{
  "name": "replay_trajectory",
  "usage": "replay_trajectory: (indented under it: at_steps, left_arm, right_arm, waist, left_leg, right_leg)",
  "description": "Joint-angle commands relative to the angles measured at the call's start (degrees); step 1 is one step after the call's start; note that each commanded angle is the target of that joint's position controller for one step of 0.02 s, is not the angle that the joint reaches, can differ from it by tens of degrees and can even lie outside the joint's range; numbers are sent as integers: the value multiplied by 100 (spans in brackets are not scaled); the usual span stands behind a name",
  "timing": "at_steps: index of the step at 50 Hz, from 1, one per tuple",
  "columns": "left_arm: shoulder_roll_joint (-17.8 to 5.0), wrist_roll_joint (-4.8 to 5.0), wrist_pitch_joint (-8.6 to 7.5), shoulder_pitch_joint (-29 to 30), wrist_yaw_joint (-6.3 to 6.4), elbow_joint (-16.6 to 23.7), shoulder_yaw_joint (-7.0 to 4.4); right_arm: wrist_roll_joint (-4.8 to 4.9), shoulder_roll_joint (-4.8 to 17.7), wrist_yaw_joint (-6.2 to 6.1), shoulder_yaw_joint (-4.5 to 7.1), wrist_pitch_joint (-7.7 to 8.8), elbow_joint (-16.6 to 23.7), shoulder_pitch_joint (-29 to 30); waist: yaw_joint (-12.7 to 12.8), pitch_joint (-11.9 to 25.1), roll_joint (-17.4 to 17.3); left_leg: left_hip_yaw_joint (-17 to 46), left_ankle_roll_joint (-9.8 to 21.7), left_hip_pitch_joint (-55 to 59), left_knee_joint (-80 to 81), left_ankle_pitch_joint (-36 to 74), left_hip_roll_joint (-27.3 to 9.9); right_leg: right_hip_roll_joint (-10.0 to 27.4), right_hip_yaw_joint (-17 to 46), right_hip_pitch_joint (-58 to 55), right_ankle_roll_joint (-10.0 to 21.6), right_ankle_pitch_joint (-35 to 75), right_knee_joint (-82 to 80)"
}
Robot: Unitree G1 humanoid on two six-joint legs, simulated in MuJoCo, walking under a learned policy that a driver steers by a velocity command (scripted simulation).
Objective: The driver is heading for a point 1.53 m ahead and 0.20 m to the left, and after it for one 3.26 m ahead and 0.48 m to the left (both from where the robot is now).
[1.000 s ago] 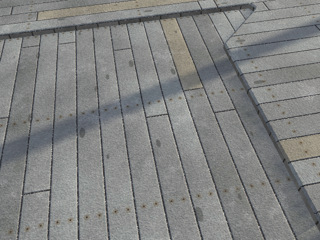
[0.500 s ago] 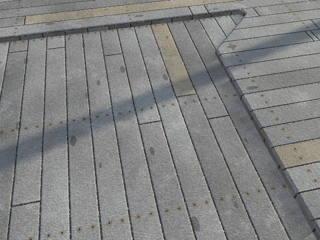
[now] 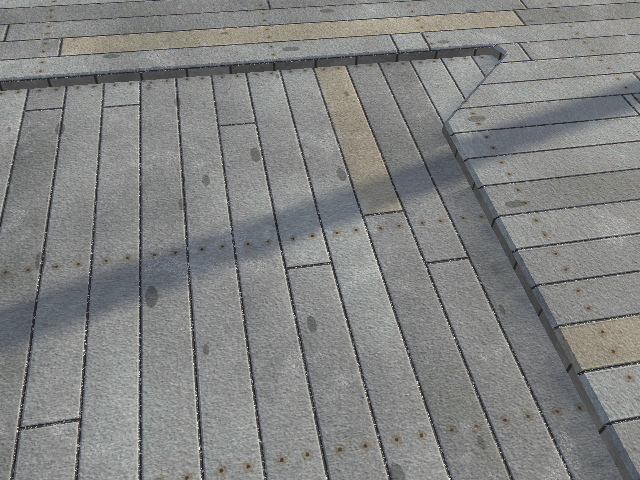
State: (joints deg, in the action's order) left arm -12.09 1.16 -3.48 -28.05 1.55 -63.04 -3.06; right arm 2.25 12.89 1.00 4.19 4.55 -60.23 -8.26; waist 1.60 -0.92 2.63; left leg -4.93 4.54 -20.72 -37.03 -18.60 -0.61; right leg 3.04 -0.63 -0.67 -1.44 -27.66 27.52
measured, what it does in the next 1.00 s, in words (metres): walks ahead: right foot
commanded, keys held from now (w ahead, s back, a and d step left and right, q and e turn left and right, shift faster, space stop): w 0.74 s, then w+q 0.26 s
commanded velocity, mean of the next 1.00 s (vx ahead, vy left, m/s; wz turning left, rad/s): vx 0.46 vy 0.00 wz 0.06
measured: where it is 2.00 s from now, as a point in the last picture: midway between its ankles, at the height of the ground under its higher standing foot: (269, 251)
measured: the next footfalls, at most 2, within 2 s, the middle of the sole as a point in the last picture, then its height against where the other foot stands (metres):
right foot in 0.54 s outside the picture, level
left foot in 1.14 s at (274, 372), level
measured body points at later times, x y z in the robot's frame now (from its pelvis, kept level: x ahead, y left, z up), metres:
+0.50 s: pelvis +0.22 +0.00 +0.00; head +0.26 +0.00 +0.45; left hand +0.45 +0.21 -0.09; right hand +0.13 -0.26 -0.13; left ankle +0.04 +0.10 -0.72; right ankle +0.41 -0.13 -0.70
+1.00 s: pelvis +0.50 -0.03 +0.02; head +0.52 -0.03 +0.47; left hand +0.48 +0.23 -0.12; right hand +0.69 -0.26 -0.10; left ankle +0.69 +0.14 -0.67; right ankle +0.41 -0.13 -0.72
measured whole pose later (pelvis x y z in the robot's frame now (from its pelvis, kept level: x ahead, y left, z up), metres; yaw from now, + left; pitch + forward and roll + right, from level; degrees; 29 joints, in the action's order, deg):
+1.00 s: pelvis +0.50 -0.03 +0.02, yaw +6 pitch +1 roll -2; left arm -13.5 -0.3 -6.0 -19.0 0.4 -57.2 -3.3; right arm 1.2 13.8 1.2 3.3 3.8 -51.8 -5.4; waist 3.1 0.0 -2.2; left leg 1.7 2.6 -39.7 -38.3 5.4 -6.1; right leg -3.3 -9.0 -3.5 1.9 -14.4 9.4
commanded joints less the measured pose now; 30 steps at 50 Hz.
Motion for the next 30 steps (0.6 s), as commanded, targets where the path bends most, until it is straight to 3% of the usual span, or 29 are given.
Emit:
replay_trajectory:
  at_steps: [1, 2, 3, 4, 5, 6, 8, 11, 15, 20, 22, 24, 25, 26, 27, 28, 29, 30]
  left_arm:
    - [-555, -20, -108, 567, -40, 522, -31]
    - [-43, 25, -241, 486, -19, 734, 96]
    - [-320, 196, -336, 789, -51, 834, 6]
    - [-479, 241, -374, 1035, -89, 935, -29]
    - [-509, 188, -383, 1101, -79, 916, -67]
    - [-504, 111, -354, 1071, -57, 894, -124]
    - [-473, 89, -239, 922, -73, 846, -183]
    - [-421, 39, -139, 1432, -80, 1035, -213]
    - [-325, 5, -149, 2447, -135, 1410, -154]
    - [-319, 47, -212, 3345, -294, 1690, -62]
    - [-350, 62, -252, 3565, -376, 1820, -41]
    - [-494, 70, -286, 3473, -436, 1871, -76]
    - [-644, 67, -294, 3192, -439, 1830, -141]
    - [-852, 64, -296, 2560, -421, 1676, -250]
    - [-1118, 69, -277, 1479, -380, 1346, -395]
    - [-1604, -17, -248, 412, -304, 1124, -514]
    - [-1778, -104, -254, 160, -373, 982, -507]
    - [-1201, -70, -279, 389, -387, 1015, -347]
  right_arm:
    - [-13, 1133, -17, 386, 80, -317, -1999]
    - [-107, 1363, 16, 341, 123, -391, -2544]
    - [-165, 917, 21, 150, 210, -320, -1943]
    - [-151, 670, 33, 46, 251, -125, -1344]
    - [-171, 531, 63, -31, 264, -10, -934]
    - [-196, 492, 88, -72, 266, 51, -762]
    - [-240, 428, 58, -123, 232, 7, -900]
    - [-237, 610, -63, -124, 208, -71, -1260]
    - [-252, 708, -169, -115, 140, 2, -1448]
    - [-166, 741, -190, -71, 84, -55, -1892]
    - [-143, 770, -197, -41, 43, -82, -1966]
    - [-136, 879, -201, 10, 7, -53, -1875]
    - [-147, 970, -202, 39, -10, -18, -1785]
    - [-166, 1031, -199, 57, -45, 12, -1672]
    - [-189, 951, -196, 17, -78, 72, -1578]
    - [-281, 715, -182, -90, -70, 230, -1661]
    - [-168, -194, -99, -326, 71, 213, -2453]
    - [15, 471, -80, -175, 232, 256, -1832]
  waist:
    - [-1226, 153, -854]
    - [-1136, 865, -2068]
    - [-835, 436, -1388]
    - [-642, -63, -1029]
    - [-457, -242, -613]
    - [-323, -325, -528]
    - [-182, -327, -652]
    - [-205, -470, -526]
    - [-399, -576, -550]
    - [-631, -765, -566]
    - [-614, -802, -613]
    - [-429, -642, -718]
    - [-231, -385, -850]
    - [139, 54, -965]
    - [647, 688, -950]
    - [886, 1579, -177]
    - [337, 2543, 1364]
    - [542, 2085, 807]
  left_leg:
    - [1717, 626, 2983, 1234, -144, -767]
    - [4622, 1413, 3661, 2607, -680, -2141]
    - [4743, 1320, 3141, 2706, -1120, -2256]
    - [3867, 1081, 2570, 2659, -954, -2096]
    - [3094, 862, 2104, 2721, -517, -1830]
    - [2494, 701, 1755, 2806, -62, -1581]
    - [1780, 602, 1411, 2978, 570, -1246]
    - [1364, 670, 1514, 3134, 1353, -1174]
    - [1045, 664, 1625, 3240, 1689, -1138]
    - [747, 627, 2060, 3160, 1820, -1238]
    - [714, 587, 2412, 2966, 2033, -1388]
    - [655, 495, 2684, 2598, 2879, -1493]
    - [609, 434, 2769, 2221, 3919, -1496]
    - [478, 345, 2744, 1443, 4987, -1394]
    - [268, 163, 2236, 190, 5237, -1104]
    - [95, -32, 738, -1802, 3264, -728]
    - [675, -286, -1203, -3634, -1199, 405]
    - [1362, -135, -1825, -4281, -1302, 174]
  right_leg:
    - [-72, -213, 2919, 357, 2924, 2231]
    - [-720, 124, 3940, 190, -261, 4135]
    - [-372, 800, 4398, 383, -207, 4979]
    - [-37, 701, 4588, 582, 324, 5051]
    - [247, 602, 4408, 684, 914, 4760]
    - [425, 520, 4165, 707, 1274, 4389]
    - [545, 396, 3707, 652, 1554, 3971]
    - [574, 215, 4137, 404, 1976, 3306]
    - [496, 121, 4381, 206, 2810, 1870]
    - [253, -77, 4223, 271, 3163, 765]
    - [205, -61, 4207, 399, 2974, 492]
    - [62, -133, 3800, 571, 2616, 279]
    - [-116, -245, 3275, 671, 2440, 273]
    - [-339, -398, 2401, 813, 2346, 274]
    - [-433, -428, 948, 991, 2398, 291]
    - [792, 1054, -979, 1377, 2180, 433]
    - [2039, 4117, -2534, 2272, 628, -618]
    - [1833, 4316, -2187, 1956, 268, -1147]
